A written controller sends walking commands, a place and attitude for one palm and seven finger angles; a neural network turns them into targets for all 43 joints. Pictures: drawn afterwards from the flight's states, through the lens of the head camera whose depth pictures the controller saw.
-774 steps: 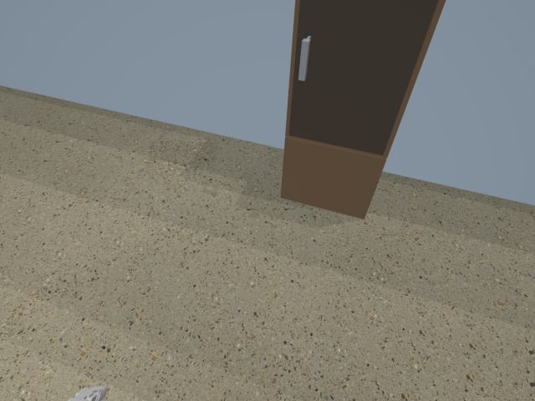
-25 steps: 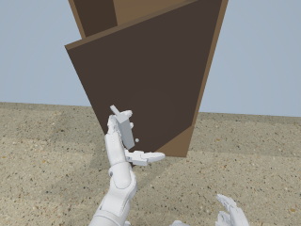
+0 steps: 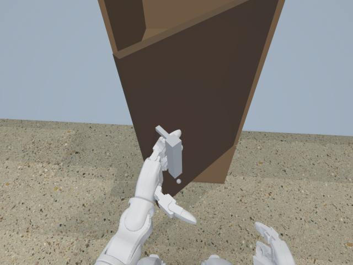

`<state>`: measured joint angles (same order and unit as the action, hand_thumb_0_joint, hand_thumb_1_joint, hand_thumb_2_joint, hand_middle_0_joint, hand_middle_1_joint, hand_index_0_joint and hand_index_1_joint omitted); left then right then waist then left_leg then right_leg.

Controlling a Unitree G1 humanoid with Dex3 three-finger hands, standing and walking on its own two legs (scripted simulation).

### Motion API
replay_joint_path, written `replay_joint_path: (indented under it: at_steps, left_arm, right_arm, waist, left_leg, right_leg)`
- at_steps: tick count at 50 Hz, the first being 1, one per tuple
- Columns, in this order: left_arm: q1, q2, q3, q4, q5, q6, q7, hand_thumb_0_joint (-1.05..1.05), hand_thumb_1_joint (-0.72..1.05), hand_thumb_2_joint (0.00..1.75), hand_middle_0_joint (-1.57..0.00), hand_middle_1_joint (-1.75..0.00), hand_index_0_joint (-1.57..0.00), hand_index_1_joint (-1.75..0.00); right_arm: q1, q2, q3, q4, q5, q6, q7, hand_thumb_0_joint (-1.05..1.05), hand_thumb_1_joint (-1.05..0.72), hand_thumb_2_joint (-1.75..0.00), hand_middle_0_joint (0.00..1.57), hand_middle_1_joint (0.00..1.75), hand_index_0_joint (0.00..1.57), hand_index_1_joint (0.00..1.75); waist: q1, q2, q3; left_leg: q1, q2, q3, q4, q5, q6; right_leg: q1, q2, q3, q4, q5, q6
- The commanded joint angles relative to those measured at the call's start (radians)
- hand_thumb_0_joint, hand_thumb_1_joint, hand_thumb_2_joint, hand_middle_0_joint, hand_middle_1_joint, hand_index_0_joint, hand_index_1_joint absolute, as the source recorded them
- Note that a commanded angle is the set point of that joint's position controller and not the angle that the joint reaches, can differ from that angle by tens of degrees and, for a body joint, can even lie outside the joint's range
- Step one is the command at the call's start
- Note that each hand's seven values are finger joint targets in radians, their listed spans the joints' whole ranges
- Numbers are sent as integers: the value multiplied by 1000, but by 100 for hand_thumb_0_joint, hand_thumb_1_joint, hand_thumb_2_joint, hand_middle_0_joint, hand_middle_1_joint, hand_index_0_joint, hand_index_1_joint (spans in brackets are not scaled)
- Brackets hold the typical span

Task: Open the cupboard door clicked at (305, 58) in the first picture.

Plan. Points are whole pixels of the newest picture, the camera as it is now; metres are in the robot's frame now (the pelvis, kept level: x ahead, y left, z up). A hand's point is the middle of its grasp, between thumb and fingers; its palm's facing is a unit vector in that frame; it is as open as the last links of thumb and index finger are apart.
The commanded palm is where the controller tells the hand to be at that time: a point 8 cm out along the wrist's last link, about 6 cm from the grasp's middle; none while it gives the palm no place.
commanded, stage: slide the hand sideways off the handle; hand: left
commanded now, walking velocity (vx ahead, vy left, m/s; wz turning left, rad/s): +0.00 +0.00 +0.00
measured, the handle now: (168, 152) +0.35 +0.04 +0.07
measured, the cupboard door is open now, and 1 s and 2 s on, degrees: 46 46 46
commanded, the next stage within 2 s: draw the hand back to the body in 0.98 s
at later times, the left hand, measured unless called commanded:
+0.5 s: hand (164, 193) +0.26 +0.04 +0.06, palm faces -0.13 -0.99 +0.02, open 16.0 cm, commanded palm +0.23 +0.11 +0.06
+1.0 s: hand (133, 212) +0.22 +0.10 +0.06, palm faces -0.04 -1.00 -0.03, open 16.3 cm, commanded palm +0.20 +0.15 +0.06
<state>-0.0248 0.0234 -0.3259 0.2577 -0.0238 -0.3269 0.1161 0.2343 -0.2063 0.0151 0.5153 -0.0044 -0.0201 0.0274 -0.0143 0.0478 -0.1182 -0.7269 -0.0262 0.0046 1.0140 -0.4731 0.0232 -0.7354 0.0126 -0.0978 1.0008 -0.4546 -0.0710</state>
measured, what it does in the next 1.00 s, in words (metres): stands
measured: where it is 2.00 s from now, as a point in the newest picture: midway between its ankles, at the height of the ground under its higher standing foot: outside the picture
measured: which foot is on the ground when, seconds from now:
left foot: down 0.00-1.00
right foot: down 0.00-1.00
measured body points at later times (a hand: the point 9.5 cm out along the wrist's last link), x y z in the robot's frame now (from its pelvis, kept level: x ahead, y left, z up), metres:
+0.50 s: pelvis +0.01 +0.01 +0.00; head +0.04 +0.00 +0.45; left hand +0.26 +0.09 +0.06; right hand +0.17 -0.21 -0.08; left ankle +0.02 +0.11 -0.67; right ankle +0.03 -0.08 -0.67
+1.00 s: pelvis +0.02 -0.02 -0.01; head +0.06 -0.03 +0.44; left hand +0.22 +0.15 +0.06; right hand +0.19 -0.24 -0.09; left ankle +0.02 +0.11 -0.67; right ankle +0.03 -0.08 -0.67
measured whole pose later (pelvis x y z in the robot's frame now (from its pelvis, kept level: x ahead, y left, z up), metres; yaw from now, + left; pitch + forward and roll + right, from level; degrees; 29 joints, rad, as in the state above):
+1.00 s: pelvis +0.02 -0.02 -0.01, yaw +0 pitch +13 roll +0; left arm 0.52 0.14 -0.09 -0.20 -0.12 -0.34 -0.06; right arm 0.27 -0.23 0.02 0.41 0.01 -0.04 0.00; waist 0.00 0.03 -0.16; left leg -0.78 -0.01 -0.01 1.08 -0.53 0.00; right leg -0.78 0.03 -0.11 1.06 -0.51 -0.09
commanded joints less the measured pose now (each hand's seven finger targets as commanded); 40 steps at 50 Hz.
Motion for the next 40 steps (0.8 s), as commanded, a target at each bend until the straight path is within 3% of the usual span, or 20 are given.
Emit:
replay_joint_path:
  at_steps: [1, 2, 5, 6, 9, 13, 17, 21, 30, 40]
  left_arm:
    - [-162, -110, 51, -236, -61, -23, 31, 0, -50, 30, -15, -30, -15, -30]
    - [-178, -117, 43, -273, -40, -27, 61, 0, -50, 30, -15, -30, -15, -30]
    - [-96, -108, 37, -278, 42, -41, 125, 0, -50, 30, -15, -30, -15, -30]
    - [-79, -80, 53, -283, 66, -45, 135, 0, -50, 30, -15, -30, -15, -30]
    - [-31, -84, 34, -326, 93, -56, 143, 0, -50, 30, -15, -30, -15, -30]
    - [-3, -40, 52, -382, 80, -46, 123, 0, -50, 30, -15, -30, -15, -30]
    - [35, -47, 45, -444, 42, -31, 93, 0, -50, 30, -15, -30, -15, -30]
    - [147, -20, 80, -469, 6, -15, 69, 0, -50, 30, -15, -30, -15, -30]
    - [317, 43, 124, -564, 12, -50, 12, 0, -50, 30, -15, -30, -15, -30]
    - [453, 110, 207, -649, -59, -72, -86, 0, -50, 30, -15, -30, -15, -30]
  right_arm:
    - [-72, -111, -25, -187, 11, -46, -14, 0, -90, -90, 20, 30, 20, 30]
    - [-74, -107, -26, -194, 6, -45, -9, 0, -90, -90, 20, 30, 20, 30]
    - [-51, -103, -32, -203, -10, -38, 10, 0, -90, -90, 20, 30, 20, 30]
    - [-52, -107, -33, -207, -10, -33, 14, 0, -90, -90, 20, 30, 20, 30]
    - [-52, -101, -35, -225, -11, -25, 22, 0, -90, -90, 20, 30, 20, 30]
    - [-56, -102, -30, -245, -6, -11, 10, 0, -90, -90, 20, 30, 20, 30]
    - [-54, -99, -23, -253, 3, -12, -4, 0, -90, -90, 20, 30, 20, 30]
    - [-49, -103, -20, -262, 7, -17, -13, 0, -90, -90, 20, 30, 20, 30]
    - [-38, -97, -24, -277, 3, -34, -12, 0, -90, -90, 20, 30, 20, 30]
    - [-23, -103, -29, -281, 10, -58, -29, 0, -90, -90, 20, 30, 20, 30]
  waist:
    - [-4, -151, -204]
    - [-6, -124, -215]
    - [-3, -136, -212]
    - [11, -117, -221]
    - [11, -104, -225]
    - [12, -100, -211]
    - [4, -76, -196]
    - [10, -119, -194]
    - [11, -85, -180]
    - [2, -97, -195]
  left_leg:
    - [119, 3, -51, -183, 105, 1]
    - [126, 3, -49, -177, 126, 2]
    - [101, 9, -44, -152, 152, 1]
    - [92, 7, -47, -149, 160, -1]
    - [85, 9, -39, -141, 140, -2]
    - [72, 6, -34, -150, 105, 1]
    - [90, 8, -41, -159, 114, 0]
    - [77, 6, -37, -154, 137, 2]
    - [38, -2, -26, -112, 161, 0]
    - [-23, -5, -28, -59, 155, -2]
  right_leg:
    - [143, -10, 72, -204, 96, 32]
    - [135, -12, 70, -184, 123, 31]
    - [111, -12, 67, -149, 159, 29]
    - [117, -12, 69, -136, 160, 22]
    - [111, -11, 75, -131, 148, 19]
    - [130, -9, 86, -151, 117, 22]
    - [136, -4, 80, -158, 132, 23]
    - [169, -1, 82, -167, 170, 28]
    - [172, -9, 113, -148, 235, 33]
    - [201, -25, 159, -152, 290, 58]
